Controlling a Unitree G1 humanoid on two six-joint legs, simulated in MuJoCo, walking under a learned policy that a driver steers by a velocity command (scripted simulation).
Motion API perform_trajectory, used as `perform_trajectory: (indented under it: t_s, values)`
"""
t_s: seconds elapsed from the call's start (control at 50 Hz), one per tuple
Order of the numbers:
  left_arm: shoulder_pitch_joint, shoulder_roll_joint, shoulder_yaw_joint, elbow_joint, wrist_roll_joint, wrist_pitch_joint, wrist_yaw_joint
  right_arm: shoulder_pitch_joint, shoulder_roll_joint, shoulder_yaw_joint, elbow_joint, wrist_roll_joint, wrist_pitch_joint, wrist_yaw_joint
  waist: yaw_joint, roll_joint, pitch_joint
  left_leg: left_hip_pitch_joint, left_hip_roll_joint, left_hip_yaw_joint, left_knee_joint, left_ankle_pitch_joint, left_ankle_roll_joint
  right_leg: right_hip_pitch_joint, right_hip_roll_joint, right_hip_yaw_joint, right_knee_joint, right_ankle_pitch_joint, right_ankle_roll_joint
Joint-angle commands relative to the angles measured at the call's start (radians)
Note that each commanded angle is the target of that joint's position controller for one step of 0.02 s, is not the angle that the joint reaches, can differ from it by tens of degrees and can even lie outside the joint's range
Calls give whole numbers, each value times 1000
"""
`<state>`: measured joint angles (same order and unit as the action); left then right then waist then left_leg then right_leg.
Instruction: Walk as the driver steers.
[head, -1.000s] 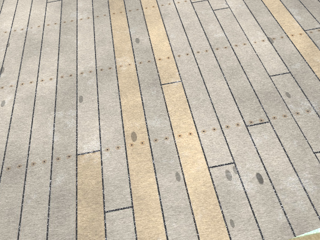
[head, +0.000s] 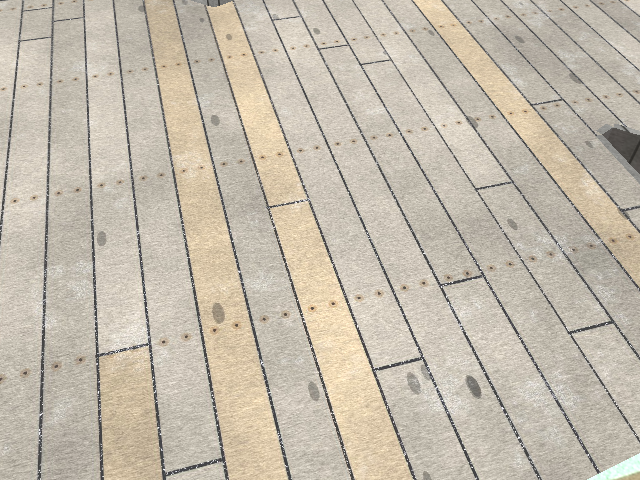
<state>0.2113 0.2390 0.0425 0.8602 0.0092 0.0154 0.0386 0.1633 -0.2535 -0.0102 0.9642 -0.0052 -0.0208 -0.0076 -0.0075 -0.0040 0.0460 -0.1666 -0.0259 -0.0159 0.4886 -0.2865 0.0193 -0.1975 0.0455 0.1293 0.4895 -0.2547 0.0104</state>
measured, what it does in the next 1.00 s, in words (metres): walks ahead: right foot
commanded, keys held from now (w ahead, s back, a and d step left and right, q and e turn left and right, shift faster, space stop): no key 0.52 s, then w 0.48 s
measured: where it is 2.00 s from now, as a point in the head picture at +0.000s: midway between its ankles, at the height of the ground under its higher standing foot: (347, 410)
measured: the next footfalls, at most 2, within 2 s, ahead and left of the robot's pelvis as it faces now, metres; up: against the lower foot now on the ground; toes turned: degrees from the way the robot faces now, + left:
right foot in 0.84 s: +0.11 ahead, -0.14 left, +0.00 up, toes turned -1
left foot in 1.32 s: +0.49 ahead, +0.08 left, +0.00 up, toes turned +2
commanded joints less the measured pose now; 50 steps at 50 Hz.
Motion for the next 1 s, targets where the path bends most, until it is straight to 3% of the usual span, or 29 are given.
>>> perform_trajectory:
  t_s: [0.02,0.52,0.56,0.58,0.62,0.64,0.68,0.72,0.76,0.8,0.82,0.84,0.86,0.88,0.9,0.92,0.96,1.0]
  values:
    - [3,114,26,-22,-1,-10,5,-8,-116,-20,-23,1,-11,-5,1,5,-31,-44,62,-66,-107,107,19,43,-49,37,-60,212,-17]
    - [23,98,5,165,-7,-14,14,70,-102,-5,61,3,-8,-12,-3,8,-11,-33,54,-68,-137,123,35,25,-45,7,-88,183,-1]
    - [36,79,0,181,-10,-12,16,94,-111,-9,72,7,-4,-17,-8,40,-18,-31,53,-89,-177,-158,54,2,-3,-43,-48,-23,-5]
    - [23,82,1,175,-15,-16,16,102,-149,-21,70,15,-1,-21,-17,88,9,-39,85,-150,-214,-340,88,-62,27,-82,23,-156,-9]
    - [-32,88,-2,139,-22,-42,6,143,-209,-44,67,22,-6,-27,-39,169,75,-35,274,-401,-345,-561,197,-226,-4,-117,205,-192,-20]
    - [-59,88,-3,126,-26,-59,-2,151,-217,-51,63,20,-16,-28,-47,163,116,-55,339,-482,-381,-539,237,-279,-48,-101,292,-181,-26]
    - [-60,93,4,122,-33,-83,-16,160,-191,-52,52,16,-34,-23,-40,122,127,23,368,-498,-384,-412,252,-403,-104,-77,411,-240,-36]
    - [-67,90,5,117,-39,-103,-29,145,-174,-51,32,31,-41,-18,-29,98,101,63,318,-384,-369,-280,205,-380,-126,-96,297,-205,-46]
    - [-63,73,4,122,-38,-117,-37,133,-186,-55,22,37,-36,-14,-14,108,60,-2,243,-251,-334,-169,173,-207,-90,-156,133,-117,-40]
    - [48,72,13,172,-38,-116,-40,128,-198,-57,13,43,-25,-11,39,97,18,-136,191,-174,-258,-150,158,49,-24,-224,3,52,-25]
    - [124,82,22,201,-39,-109,-37,130,-180,-50,9,40,-25,-9,70,77,-4,-195,168,-156,-201,-144,144,157,-7,-227,-13,53,-24]
    - [206,105,31,218,-42,-106,-32,109,-135,-34,-3,34,-31,-4,114,24,-22,-273,125,-102,-55,-84,107,267,-68,-133,-58,13,-49]
    - [321,185,45,227,-36,-103,-24,91,-49,-9,-31,9,-43,6,141,-212,-84,-384,35,26,326,-145,34,364,-290,184,-180,-102,-124]
    - [382,264,55,242,-16,-114,-42,90,-46,-15,-73,32,-62,2,131,-327,-83,-583,-44,-6,563,-294,29,387,-451,592,-338,-351,-276]
    - [277,208,36,217,-15,-131,-50,69,-115,-27,-81,56,-77,3,90,-169,13,-666,42,-79,696,-238,52,312,-462,580,-348,-451,-286]
    - [194,150,19,185,-17,-141,-55,60,-137,-34,-80,63,-87,11,64,-123,66,-695,85,-87,712,-119,71,270,-406,448,-348,-389,-244]
    - [116,121,4,152,-16,-140,-64,62,-142,-46,-67,36,-93,14,29,-82,70,-647,136,-61,631,31,64,223,-317,237,-356,-112,-183]
    - [161,102,-5,162,-6,-129,-60,48,-114,-46,-70,26,-86,25,31,-94,49,-585,152,-25,571,114,42,198,-268,109,-363,110,-166]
